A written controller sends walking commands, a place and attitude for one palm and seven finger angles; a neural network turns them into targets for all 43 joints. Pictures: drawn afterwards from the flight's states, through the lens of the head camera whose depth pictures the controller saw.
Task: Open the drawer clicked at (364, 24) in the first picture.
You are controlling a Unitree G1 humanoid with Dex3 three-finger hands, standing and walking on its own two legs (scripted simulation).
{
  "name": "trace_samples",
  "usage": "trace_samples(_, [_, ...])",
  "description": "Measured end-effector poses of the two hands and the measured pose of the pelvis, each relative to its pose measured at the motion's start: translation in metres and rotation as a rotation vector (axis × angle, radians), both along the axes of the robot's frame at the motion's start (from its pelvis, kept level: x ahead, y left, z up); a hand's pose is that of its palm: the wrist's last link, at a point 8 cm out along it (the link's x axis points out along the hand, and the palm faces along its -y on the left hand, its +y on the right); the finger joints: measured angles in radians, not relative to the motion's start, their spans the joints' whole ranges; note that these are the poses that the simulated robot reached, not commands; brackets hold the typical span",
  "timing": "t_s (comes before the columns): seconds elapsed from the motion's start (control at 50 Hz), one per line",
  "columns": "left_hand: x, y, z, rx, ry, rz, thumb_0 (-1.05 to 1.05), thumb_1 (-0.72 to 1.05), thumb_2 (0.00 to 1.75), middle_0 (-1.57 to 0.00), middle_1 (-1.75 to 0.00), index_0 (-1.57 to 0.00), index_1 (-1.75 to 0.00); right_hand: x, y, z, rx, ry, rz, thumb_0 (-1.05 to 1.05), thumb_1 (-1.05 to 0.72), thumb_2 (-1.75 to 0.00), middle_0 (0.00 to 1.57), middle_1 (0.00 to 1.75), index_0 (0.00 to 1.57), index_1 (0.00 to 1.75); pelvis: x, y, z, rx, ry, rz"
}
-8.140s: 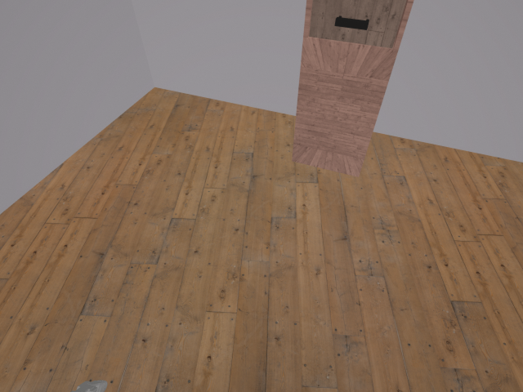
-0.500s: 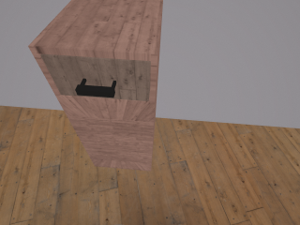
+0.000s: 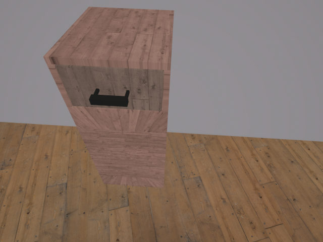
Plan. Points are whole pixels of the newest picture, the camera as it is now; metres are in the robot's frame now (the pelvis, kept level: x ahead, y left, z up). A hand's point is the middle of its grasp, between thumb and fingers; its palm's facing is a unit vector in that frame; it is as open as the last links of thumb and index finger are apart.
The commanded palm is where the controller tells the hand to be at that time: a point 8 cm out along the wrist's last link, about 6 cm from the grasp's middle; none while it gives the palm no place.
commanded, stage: come to a stop and stand still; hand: left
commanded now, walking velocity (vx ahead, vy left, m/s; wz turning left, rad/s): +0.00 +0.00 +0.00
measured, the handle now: (110, 96) +0.55 +0.21 +0.03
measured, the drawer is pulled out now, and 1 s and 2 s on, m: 0.00 0.00 0.00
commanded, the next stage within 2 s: look again from close up in 0.14 s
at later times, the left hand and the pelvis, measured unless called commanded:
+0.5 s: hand out of the picture +0.01 +0.18 -0.18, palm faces +0.03 -0.98 -0.20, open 7.4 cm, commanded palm none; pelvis +0.00 +0.01 -0.01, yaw +1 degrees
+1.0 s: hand (75, 223) +0.17 +0.23 -0.05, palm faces -0.02 -0.62 -0.79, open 7.6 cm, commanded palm +0.12 +0.25 -0.03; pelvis +0.00 +0.02 -0.02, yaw +1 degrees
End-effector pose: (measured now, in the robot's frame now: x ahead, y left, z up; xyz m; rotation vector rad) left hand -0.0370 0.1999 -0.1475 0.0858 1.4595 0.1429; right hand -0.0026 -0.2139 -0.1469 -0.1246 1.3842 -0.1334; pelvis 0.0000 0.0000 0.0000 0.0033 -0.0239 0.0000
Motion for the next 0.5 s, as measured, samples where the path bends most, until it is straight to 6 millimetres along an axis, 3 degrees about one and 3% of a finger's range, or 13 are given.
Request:
trace_samples(0.26, [0.003, -0.012, -0.002, -0.008, -0.032, 0.006, 0.0, 0.9, 0.9, -0.2, -0.3, -0.2, -0.3, -0.035, 0.012, -0.003, 0.042, 0.081, -0.014, 0.01, -0.91, -0.9, 0.2, 0.3, 0.2, 0.3, -0.005, -0.005, -0.001, -0.005, 0.013, 0.005])
trace_samples(0.36, [0.009, -0.001, -0.006, 0.009, -0.046, -0.028, 0.0, 0.9, 0.9, -0.2, -0.3, -0.2, -0.3, -0.023, 0.011, -0.006, 0.034, 0.027, -0.016, 0.01, -0.91, -0.9, 0.2, 0.3, 0.2, 0.3, -0.005, 0.0, -0.006, -0.017, 0.005, 0.01])
trace_samples(0.5, [0.038, 0.03, -0.003, 0.057, -0.133, -0.033, 0.01, 0.91, 0.9, -0.2, -0.3, -0.2, -0.3, -0.001, 0.011, -0.004, 0.003, -0.052, 0.009, 0.02, -0.92, -0.9, 0.2, 0.3, 0.2, 0.3, -0.001, 0.011, -0.007, -0.011, -0.006, 0.014])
